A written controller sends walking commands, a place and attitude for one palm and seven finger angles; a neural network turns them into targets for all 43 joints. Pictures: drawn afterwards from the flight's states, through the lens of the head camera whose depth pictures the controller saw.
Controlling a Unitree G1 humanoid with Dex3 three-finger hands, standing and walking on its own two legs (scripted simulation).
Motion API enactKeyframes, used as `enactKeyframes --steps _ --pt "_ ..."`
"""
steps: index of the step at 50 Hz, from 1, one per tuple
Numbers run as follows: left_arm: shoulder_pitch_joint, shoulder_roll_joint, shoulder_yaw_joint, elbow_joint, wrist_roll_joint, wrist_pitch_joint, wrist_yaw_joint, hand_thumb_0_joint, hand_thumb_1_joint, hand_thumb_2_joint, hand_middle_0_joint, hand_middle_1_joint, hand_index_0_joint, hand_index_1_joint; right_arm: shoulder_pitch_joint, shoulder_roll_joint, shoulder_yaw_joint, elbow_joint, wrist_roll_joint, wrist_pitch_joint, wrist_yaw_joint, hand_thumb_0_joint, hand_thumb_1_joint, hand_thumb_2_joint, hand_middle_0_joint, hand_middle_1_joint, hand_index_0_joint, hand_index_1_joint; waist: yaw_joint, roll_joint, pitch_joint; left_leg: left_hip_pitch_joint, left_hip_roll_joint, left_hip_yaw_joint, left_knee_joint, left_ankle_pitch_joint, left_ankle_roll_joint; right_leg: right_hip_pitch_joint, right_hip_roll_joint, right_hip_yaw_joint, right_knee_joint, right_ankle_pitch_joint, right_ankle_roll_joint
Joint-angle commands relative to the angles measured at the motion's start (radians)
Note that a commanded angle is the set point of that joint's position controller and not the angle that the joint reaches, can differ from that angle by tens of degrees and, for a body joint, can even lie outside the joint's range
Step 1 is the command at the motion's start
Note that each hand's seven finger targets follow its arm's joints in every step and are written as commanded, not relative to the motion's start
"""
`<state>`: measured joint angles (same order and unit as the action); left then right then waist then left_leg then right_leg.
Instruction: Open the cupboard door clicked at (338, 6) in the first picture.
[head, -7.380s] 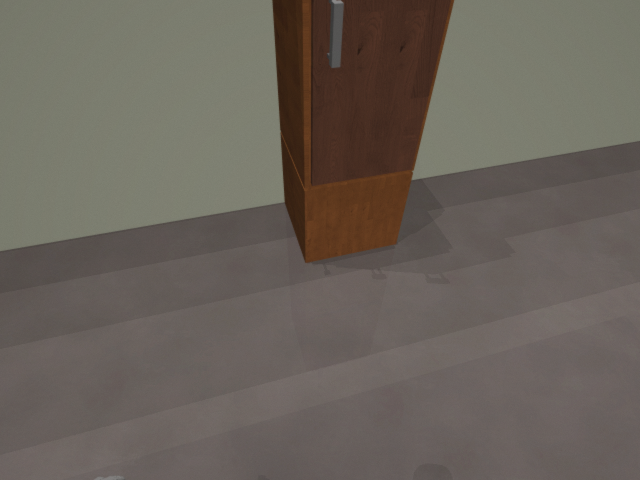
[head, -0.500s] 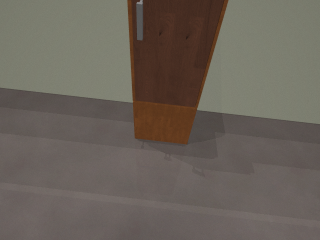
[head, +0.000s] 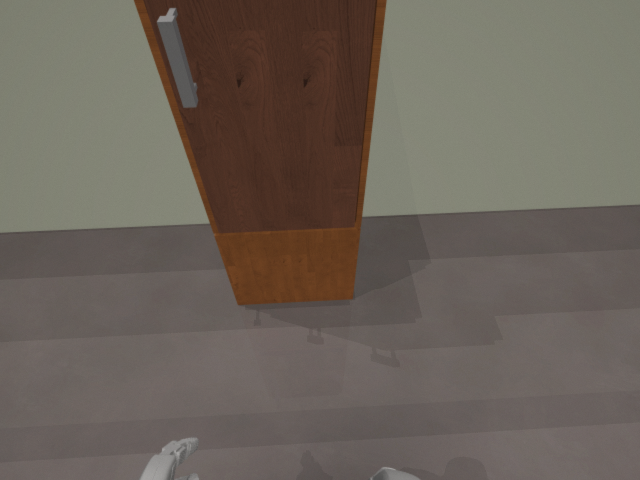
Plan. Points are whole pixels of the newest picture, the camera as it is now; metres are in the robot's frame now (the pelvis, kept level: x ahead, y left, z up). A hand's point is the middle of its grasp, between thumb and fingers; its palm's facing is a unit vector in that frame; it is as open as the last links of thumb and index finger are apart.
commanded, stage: take the last steps up to it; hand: left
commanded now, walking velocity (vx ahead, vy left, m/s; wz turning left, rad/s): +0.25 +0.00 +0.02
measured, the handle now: (181, 59) +0.73 +0.23 +0.16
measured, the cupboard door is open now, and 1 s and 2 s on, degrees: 0 0 0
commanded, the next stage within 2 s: come to a stop and stand still in 0.26 s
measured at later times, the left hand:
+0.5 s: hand out of the picture +0.11 +0.20 -0.17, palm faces +0.09 -0.98 -0.15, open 7.3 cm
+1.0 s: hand (233, 442) +0.20 +0.13 -0.14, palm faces +0.01 -0.96 -0.27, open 7.3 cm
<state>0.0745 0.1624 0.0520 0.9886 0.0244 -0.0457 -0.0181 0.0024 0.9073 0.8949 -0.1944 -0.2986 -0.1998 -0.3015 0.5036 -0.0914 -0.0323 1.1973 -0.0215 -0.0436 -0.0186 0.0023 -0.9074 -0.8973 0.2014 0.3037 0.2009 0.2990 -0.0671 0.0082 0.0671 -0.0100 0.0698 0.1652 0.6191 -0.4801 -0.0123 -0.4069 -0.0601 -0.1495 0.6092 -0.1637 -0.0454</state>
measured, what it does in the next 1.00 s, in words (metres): walks ahead: left foot, then right foot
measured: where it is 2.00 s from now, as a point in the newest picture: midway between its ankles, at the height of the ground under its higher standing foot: outside the picture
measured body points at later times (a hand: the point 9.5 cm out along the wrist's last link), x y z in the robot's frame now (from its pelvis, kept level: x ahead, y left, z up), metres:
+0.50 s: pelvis +0.15 +0.03 +0.02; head +0.15 +0.05 +0.46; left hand +0.11 +0.25 -0.16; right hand +0.24 -0.19 -0.12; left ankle +0.19 +0.12 -0.72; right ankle +0.11 -0.10 -0.69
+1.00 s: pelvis +0.14 -0.06 +0.02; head +0.15 -0.09 +0.47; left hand +0.20 +0.18 -0.12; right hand +0.16 -0.29 -0.15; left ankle +0.13 +0.10 -0.68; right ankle +0.14 -0.14 -0.72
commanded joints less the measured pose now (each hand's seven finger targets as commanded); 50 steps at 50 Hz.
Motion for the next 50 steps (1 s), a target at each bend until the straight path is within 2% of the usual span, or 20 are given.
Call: enactKeyframes --steps 1,3,5,7,13,17,18,19,20,23,26,31,37,39,40,41,42,43,46,50 --pt "0.375 0.242 0.059 0.069 -0.016 -0.013 0.031 0.0 0.9 0.9 -0.2 -0.3 -0.2 -0.3 -0.091 -0.113 -0.032 -0.134 0.019 -0.018 0.001 0.0 -0.9 -0.9 0.2 0.3 0.2 0.3 0.177 -0.134 -0.196 -0.582 0.003 -0.164 0.758 -0.038 0.033 0.51 -0.401 0.567 -0.326 0.074 -0.207" --pt "0.229 0.137 0.027 0.037 -0.013 -0.017 0.037 0.0 0.9 0.9 -0.2 -0.3 -0.2 -0.3 -0.141 -0.098 -0.029 -0.139 0.002 -0.003 0.008 0.0 -0.9 -0.9 0.2 0.3 0.2 0.3 0.109 -0.054 -0.034 -0.574 0.075 -0.179 0.701 0.114 0.025 0.258 -0.315 0.386 -0.371 -0.014 -0.146" --pt "0.184 0.086 0.008 0.034 -0.004 -0.026 0.04 0.0 0.9 0.9 -0.2 -0.3 -0.2 -0.3 -0.087 -0.071 -0.023 -0.121 -0.006 0.019 0.011 0.0 -0.9 -0.9 0.2 0.3 0.2 0.3 0.047 -0.076 -0.016 -0.495 0.084 -0.153 0.593 0.155 0.004 0.13 -0.26 0.248 -0.403 0.036 -0.113" --pt "0.178 0.064 0.013 0.027 0.003 -0.028 0.042 0.0 0.9 0.9 -0.2 -0.3 -0.2 -0.3 -0.067 -0.055 -0.025 -0.123 -0.009 0.033 0.015 0.0 -0.9 -0.9 0.2 0.3 0.2 0.3 0.023 -0.098 -0.014 -0.433 0.082 -0.124 0.467 0.162 -0.009 0.056 -0.225 0.179 -0.415 0.032 -0.11" --pt "0.223 0.136 0.019 0.053 0.002 -0.022 0.028 0.0 0.9 0.9 -0.2 -0.3 -0.2 -0.3 -0.22 -0.084 -0.018 -0.192 -0.003 0.015 0.034 0.0 -0.9 -0.9 0.2 0.3 0.2 0.3 0.066 -0.112 -0.006 -0.382 0.039 -0.072 0.116 0.202 -0.007 0.141 -0.205 0.178 -0.396 -0.034 -0.122" --pt "0.24 0.13 0.016 0.069 -0.006 -0.005 0.025 0.0 0.9 0.9 -0.2 -0.3 -0.2 -0.3 -0.189 -0.122 -0.017 -0.178 -0.003 -0.002 0.028 0.0 -0.9 -0.9 0.2 0.3 0.2 0.3 0.034 -0.065 -0.008 -0.148 0.002 -0.035 -0.109 0.281 -0.005 0.083 -0.159 0.135 -0.264 -0.096 -0.071" --pt "0.257 0.098 0.008 0.066 -0.008 0.002 0.023 0.0 0.9 0.9 -0.2 -0.3 -0.2 -0.3 -0.139 -0.165 -0.023 -0.159 -0.004 -0.01 0.021 0.0 -0.9 -0.9 0.2 0.3 0.2 0.3 0.02 0.049 -0.029 -0.033 0.05 -0.111 -0.175 0.307 0.011 0.014 -0.102 0.101 -0.137 -0.133 -0.035" --pt "0.27 0.046 -0.003 0.054 -0.013 0.005 0.022 0.0 0.9 0.9 -0.2 -0.3 -0.2 -0.3 -0.08 -0.235 -0.034 -0.148 -0.012 -0.012 0.011 0.0 -0.9 -0.9 0.2 0.3 0.2 0.3 0.002 0.221 -0.043 0.037 0.232 -0.338 -0.262 0.413 0.089 -0.092 -0.003 0.021 0.06 -0.218 0.021" --pt "0.274 0.038 -0.012 0.047 -0.016 0.008 0.027 0.0 0.9 0.9 -0.2 -0.3 -0.2 -0.3 -0.083 -0.265 -0.032 -0.151 -0.01 0.0 0.0 0.0 -0.9 -0.9 0.2 0.3 0.2 0.3 0.014 0.265 -0.074 -0.01 0.349 -0.468 -0.351 0.525 0.165 -0.076 0.024 0.028 0.208 -0.422 0.045" --pt "0.285 0.042 -0.018 0.098 -0.015 0.036 0.042 0.0 0.9 0.9 -0.2 -0.3 -0.2 -0.3 -0.266 -0.201 -0.002 -0.177 -0.002 0.007 -0.026 0.0 -0.9 -0.9 0.2 0.3 0.2 0.3 0.076 0.146 -0.033 -0.161 0.287 -0.302 -0.324 0.856 0.169 0.037 -0.045 0.133 0.255 -0.354 0.068" --pt "0.293 0.071 -0.008 0.096 -0.014 0.064 0.044 0.0 0.9 0.9 -0.2 -0.3 -0.2 -0.3 -0.286 -0.224 -0.021 -0.171 0.008 0.023 -0.037 0.0 -0.9 -0.9 0.2 0.3 0.2 0.3 0.073 0.101 -0.074 -0.103 0.284 -0.236 -0.289 1.002 0.173 0.034 -0.035 0.12 0.266 -0.303 0.085" --pt "0.262 0.076 0.02 0.029 -0.002 0.096 0.045 0.0 0.9 0.9 -0.2 -0.3 -0.2 -0.3 -0.294 -0.241 -0.052 -0.2 0.004 0.046 -0.038 0.0 -0.9 -0.9 0.2 0.3 0.2 0.3 0.065 0.107 -0.114 -0.109 0.288 -0.194 -0.268 0.913 0.189 -0.044 -0.007 0.139 0.428 -0.283 0.092" --pt "0.226 0.054 0.015 -0.017 -0.006 0.085 0.041 0.0 0.9 0.9 -0.2 -0.3 -0.2 -0.3 -0.325 -0.244 -0.064 -0.218 -0.008 0.056 -0.018 0.0 -0.9 -0.9 0.2 0.3 0.2 0.3 0.062 0.21 -0.104 -0.194 0.246 -0.201 -0.27 0.614 0.16 0.084 0.004 0.086 0.145 -0.263 0.074" --pt "0.286 0.061 0.014 0.002 -0.005 0.071 0.041 0.0 0.9 0.9 -0.2 -0.3 -0.2 -0.3 -0.326 -0.242 -0.065 -0.218 -0.002 0.06 -0.012 0.0 -0.9 -0.9 0.2 0.3 0.2 0.3 0.092 0.158 -0.135 -0.224 0.198 -0.178 -0.201 0.487 0.114 0.206 0.019 0.058 -0.085 -0.09 0.073" --pt "0.302 0.099 0.016 0.008 0.002 0.061 0.044 0.0 0.9 0.9 -0.2 -0.3 -0.2 -0.3 -0.309 -0.211 -0.064 -0.218 0.006 0.061 -0.007 0.0 -0.9 -0.9 0.2 0.3 0.2 0.3 0.096 0.057 -0.132 -0.262 0.137 -0.143 -0.119 0.365 0.064 0.258 -0.015 0.101 -0.22 0.007 0.07" --pt "0.262 0.177 0.02 -0.005 0.011 0.047 0.051 0.0 0.9 0.9 -0.2 -0.3 -0.2 -0.3 -0.274 -0.136 -0.051 -0.229 0.016 0.065 0.0 0.0 -0.9 -0.9 0.2 0.3 0.2 0.3 0.068 -0.175 -0.105 -0.371 0.033 -0.072 0.002 0.141 0.001 0.263 -0.195 0.324 -0.304 0.116 0.007" --pt "0.223 0.217 0.019 -0.02 0.006 0.045 0.049 0.0 0.9 0.9 -0.2 -0.3 -0.2 -0.3 -0.31 -0.111 -0.038 -0.25 0.014 0.074 0.005 0.0 -0.9 -0.9 0.2 0.3 0.2 0.3 0.08 -0.221 -0.065 -0.372 -0.016 -0.101 0.101 -0.049 -0.011 0.147 -0.3 0.37 -0.339 0.161 -0.074" --pt "0.216 0.207 0.022 -0.025 0.006 0.042 0.05 0.0 0.9 0.9 -0.2 -0.3 -0.2 -0.3 -0.342 -0.118 -0.039 -0.256 0.008 0.09 0.001 0.0 -0.9 -0.9 0.2 0.3 0.2 0.3 0.095 -0.264 -0.064 -0.365 -0.014 -0.158 0.186 -0.085 0.0 0.086 -0.286 0.404 -0.355 0.127 -0.112" --pt "0.113 0.147 0.006 -0.025 0.0 0.041 0.055 0.0 0.9 0.9 -0.2 -0.3 -0.2 -0.3 -0.264 -0.131 -0.035 -0.193 0.009 0.085 0.0 0.0 -0.9 -0.9 0.2 0.3 0.2 0.3 0.041 -0.182 -0.055 -0.369 -0.017 -0.167 0.295 0.024 -0.001 0.137 -0.201 0.28 -0.308 0.205 -0.115" --pt "0.166 0.138 0.004 0.003 -0.004 0.034 0.053 0.0 0.9 0.9 -0.2 -0.3 -0.2 -0.3 -0.261 -0.118 -0.023 -0.168 0.013 0.073 -0.006 0.0 -0.9 -0.9 0.2 0.3 0.2 0.3 0.074 -0.151 -0.057 -0.345 -0.019 -0.145 0.179 0.027 -0.015 0.228 -0.186 0.251 -0.285 0.31 -0.125"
